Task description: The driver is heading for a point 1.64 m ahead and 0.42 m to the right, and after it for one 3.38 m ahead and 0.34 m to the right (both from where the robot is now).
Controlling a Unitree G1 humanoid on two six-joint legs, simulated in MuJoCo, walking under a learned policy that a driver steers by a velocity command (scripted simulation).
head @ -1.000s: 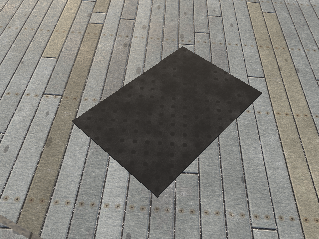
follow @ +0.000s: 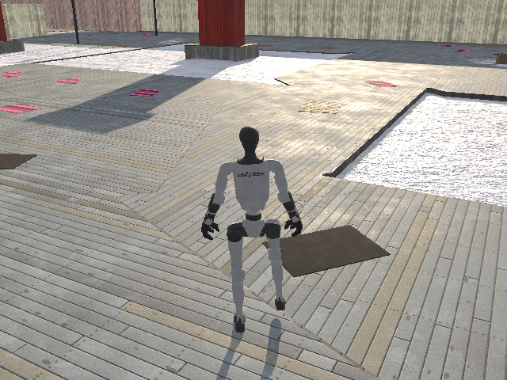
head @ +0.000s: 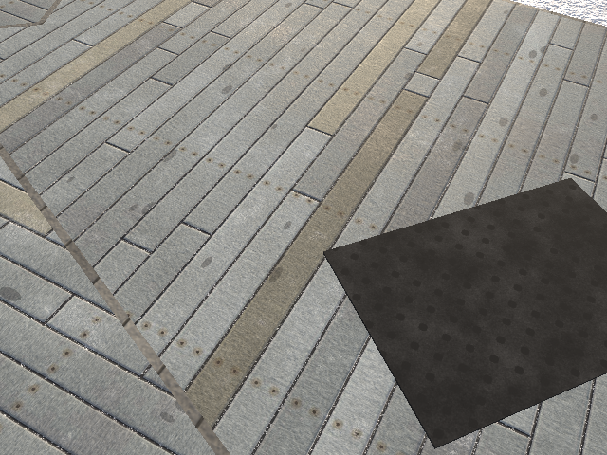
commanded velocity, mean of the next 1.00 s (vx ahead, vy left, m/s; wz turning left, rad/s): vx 0.46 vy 0.00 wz -0.44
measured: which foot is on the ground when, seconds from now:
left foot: down 0.00-0.34, up 0.36-0.78, down 0.80-1.00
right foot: up 0.00-0.32, down 0.34-0.82, up 0.84-1.00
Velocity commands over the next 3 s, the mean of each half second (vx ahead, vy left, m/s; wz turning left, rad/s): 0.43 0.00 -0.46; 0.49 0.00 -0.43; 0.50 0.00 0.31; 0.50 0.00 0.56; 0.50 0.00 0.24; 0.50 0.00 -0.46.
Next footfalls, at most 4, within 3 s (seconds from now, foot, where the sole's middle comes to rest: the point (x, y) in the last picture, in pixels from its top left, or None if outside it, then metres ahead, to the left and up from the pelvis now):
0.34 right None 0.28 -0.19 -0.79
0.80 left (344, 407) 0.64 -0.11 -0.79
1.28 right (477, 377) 0.72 -0.44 -0.79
1.78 left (386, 264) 1.07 -0.25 -0.79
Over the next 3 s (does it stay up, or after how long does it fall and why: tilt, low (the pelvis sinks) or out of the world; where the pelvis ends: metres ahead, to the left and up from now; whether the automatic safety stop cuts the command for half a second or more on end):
stays up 1.52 -0.31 -0.01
